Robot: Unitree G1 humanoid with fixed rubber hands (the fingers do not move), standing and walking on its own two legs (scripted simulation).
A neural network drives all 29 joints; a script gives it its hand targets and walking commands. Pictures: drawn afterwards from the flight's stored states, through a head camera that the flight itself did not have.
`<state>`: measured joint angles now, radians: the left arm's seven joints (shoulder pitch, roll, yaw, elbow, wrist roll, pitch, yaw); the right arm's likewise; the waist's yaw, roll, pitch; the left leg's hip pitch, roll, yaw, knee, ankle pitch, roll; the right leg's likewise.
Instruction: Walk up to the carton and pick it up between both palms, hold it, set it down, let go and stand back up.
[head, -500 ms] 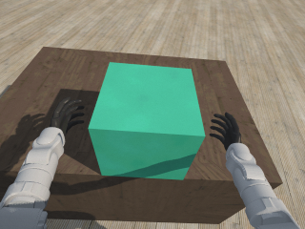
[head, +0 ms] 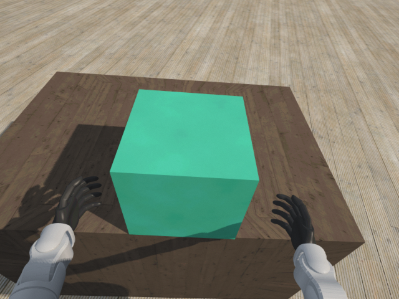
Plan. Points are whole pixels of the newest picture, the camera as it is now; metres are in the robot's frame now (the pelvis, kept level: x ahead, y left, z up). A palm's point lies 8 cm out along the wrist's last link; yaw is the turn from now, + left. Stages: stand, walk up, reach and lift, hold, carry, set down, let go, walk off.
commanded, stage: set down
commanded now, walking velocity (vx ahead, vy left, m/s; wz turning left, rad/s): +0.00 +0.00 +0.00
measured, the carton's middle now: (186, 164) +0.46 +0.04 +0.00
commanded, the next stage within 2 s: let go in 1.40 s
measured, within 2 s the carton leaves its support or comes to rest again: neither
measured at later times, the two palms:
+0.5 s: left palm (64, 273) +0.20 +0.26 -0.04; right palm (297, 282) +0.20 -0.19 -0.04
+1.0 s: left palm (70, 281) +0.19 +0.25 -0.05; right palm (300, 287) +0.19 -0.20 -0.05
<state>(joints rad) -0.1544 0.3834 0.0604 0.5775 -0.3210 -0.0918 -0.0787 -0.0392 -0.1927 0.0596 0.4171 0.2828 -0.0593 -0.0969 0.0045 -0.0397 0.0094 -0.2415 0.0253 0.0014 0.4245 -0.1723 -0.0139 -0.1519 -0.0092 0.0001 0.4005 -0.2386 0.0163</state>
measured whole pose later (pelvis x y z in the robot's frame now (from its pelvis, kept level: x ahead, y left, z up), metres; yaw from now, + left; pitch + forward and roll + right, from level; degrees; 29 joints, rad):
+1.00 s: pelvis +0.03 +0.00 +0.00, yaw -1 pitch -3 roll +0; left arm 0.23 0.32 0.00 0.52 -0.20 -0.20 -0.05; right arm 0.21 -0.16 0.09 0.62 0.17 -0.33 -0.05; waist 0.04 -0.04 0.06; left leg -0.14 0.03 0.02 0.41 -0.22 -0.02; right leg -0.06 -0.01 0.03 0.39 -0.28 0.01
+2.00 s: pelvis +0.02 -0.01 +0.00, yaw -2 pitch -4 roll +0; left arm 0.23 0.22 0.00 0.55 0.01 0.05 -0.01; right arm 0.22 -0.17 -0.01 0.70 -0.03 -0.13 0.00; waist 0.00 -0.02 0.08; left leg -0.13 0.04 0.03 0.42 -0.21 -0.03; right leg -0.07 0.00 0.03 0.43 -0.29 0.00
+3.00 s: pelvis -0.03 +0.00 +0.00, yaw +0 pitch -2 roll +0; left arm 0.42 0.11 0.00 1.10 0.02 -0.01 0.03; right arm 0.34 -0.12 -0.01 1.18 -0.02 0.03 -0.01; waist 0.00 0.00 -0.03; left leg -0.27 0.02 0.00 0.45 -0.15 -0.02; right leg -0.20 -0.02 0.00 0.48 -0.24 0.02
